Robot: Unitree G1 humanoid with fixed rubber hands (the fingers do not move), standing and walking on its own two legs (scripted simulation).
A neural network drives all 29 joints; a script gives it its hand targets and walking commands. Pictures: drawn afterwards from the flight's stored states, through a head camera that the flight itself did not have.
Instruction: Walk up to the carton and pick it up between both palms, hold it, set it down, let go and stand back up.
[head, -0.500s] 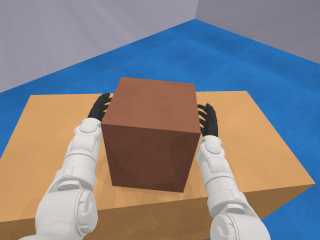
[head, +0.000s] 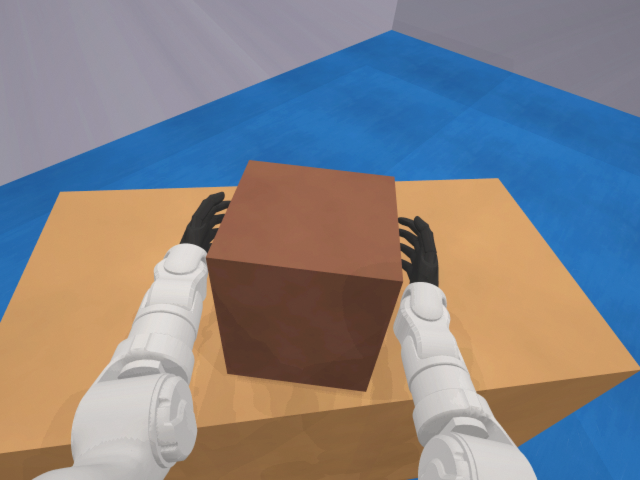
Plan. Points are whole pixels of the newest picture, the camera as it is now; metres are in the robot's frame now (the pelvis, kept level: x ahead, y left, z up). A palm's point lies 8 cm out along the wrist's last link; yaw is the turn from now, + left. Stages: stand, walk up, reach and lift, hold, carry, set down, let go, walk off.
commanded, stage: set down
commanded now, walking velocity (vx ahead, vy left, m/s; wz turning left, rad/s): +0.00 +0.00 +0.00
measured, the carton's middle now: (308, 277) +0.40 -0.04 +0.03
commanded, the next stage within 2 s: none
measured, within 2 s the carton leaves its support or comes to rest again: rests again in 0.14 s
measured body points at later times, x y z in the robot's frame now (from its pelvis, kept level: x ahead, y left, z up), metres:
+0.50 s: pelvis -0.03 +0.00 +0.00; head +0.01 +0.04 +0.45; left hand +0.43 +0.11 +0.07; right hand +0.34 -0.18 +0.06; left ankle -0.02 +0.08 -0.75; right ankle -0.03 -0.13 -0.75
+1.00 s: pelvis -0.03 -0.01 +0.00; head +0.03 +0.04 +0.44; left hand +0.43 +0.11 +0.06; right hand +0.34 -0.18 +0.06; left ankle -0.02 +0.08 -0.75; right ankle -0.03 -0.13 -0.75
